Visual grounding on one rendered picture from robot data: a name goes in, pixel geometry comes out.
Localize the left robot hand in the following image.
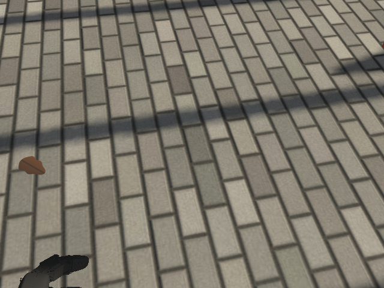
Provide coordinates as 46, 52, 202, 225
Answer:
18, 254, 89, 288

